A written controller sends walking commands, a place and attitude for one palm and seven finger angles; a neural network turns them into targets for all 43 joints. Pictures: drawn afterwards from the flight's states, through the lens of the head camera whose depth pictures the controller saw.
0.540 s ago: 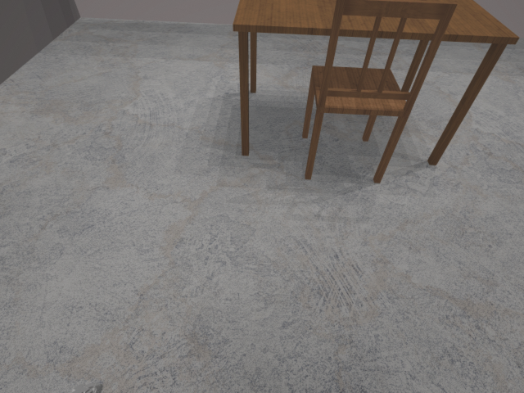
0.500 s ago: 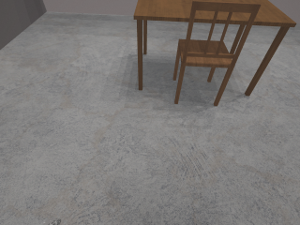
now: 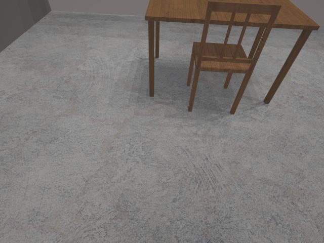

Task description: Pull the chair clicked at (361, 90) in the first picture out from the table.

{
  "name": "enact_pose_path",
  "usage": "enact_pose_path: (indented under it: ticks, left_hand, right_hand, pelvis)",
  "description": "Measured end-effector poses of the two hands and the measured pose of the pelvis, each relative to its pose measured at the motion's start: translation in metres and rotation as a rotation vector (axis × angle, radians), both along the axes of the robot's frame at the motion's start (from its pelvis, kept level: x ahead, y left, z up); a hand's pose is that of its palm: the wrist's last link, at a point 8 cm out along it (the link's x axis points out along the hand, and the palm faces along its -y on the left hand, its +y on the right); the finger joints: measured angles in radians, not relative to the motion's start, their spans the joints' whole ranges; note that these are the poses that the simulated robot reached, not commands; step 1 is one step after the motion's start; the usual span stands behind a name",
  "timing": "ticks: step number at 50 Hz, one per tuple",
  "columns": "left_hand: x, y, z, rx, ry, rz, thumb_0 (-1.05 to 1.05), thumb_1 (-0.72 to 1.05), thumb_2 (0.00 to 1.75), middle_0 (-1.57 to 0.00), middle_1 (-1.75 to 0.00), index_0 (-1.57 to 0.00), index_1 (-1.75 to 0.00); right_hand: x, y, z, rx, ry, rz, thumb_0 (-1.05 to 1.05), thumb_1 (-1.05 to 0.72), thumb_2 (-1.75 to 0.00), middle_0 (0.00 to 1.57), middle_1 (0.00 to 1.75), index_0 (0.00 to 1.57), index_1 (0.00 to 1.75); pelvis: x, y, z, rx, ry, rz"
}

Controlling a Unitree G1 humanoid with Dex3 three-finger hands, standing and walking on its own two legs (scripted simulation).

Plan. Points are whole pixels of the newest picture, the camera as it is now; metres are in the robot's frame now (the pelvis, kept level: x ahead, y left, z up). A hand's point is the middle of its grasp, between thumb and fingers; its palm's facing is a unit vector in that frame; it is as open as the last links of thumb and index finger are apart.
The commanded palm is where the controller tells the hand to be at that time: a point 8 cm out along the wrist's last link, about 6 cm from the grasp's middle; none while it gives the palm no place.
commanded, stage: stand and wait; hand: left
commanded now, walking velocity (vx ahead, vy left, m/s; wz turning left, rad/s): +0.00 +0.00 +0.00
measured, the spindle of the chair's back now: (227, 36) +1.33 -0.34 -0.08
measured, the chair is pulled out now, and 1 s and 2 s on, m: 0.00 0.00 0.00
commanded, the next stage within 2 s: look at it before walking up in 0.28 s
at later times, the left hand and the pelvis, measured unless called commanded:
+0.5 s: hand out of the picture +0.07 +0.24 -0.15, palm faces -0.02 -0.95 -0.33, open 7.4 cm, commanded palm none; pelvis -0.01 -0.01 +0.00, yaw +0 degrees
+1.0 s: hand out of the picture +0.06 +0.24 -0.16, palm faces -0.03 -0.94 -0.33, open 7.4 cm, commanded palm none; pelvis -0.01 -0.01 +0.00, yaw +0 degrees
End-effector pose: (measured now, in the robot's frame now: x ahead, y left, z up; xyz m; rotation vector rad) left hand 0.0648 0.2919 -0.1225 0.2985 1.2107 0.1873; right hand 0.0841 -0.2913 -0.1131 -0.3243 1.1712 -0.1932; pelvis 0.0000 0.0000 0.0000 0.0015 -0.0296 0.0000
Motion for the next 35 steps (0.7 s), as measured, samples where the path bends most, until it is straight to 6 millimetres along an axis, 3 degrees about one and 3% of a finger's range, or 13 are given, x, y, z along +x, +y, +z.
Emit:
enact_pose_path:
  ticks: [11,35]
  left_hand:
    - [-0.008,0.001,0.003,0.010,0.012,0.000,0.00,0.90,0.90,-0.20,-0.30,-0.20,-0.30]
    - [-0.012,-0.010,0.003,-0.001,0.014,-0.008,0.00,0.90,0.90,-0.20,-0.30,-0.20,-0.30]
  right_hand:
    - [-0.022,-0.004,-0.003,0.004,0.039,-0.019,0.01,-0.90,-0.90,0.20,0.30,0.21,0.30]
    - [-0.028,-0.007,-0.004,0.016,0.045,-0.017,0.00,-0.90,-0.90,0.20,0.30,0.21,0.30]
  pelvis:
    - [-0.007,-0.002,0.002,0.001,-0.007,-0.002]
    - [-0.012,-0.007,0.003,0.002,0.001,-0.003]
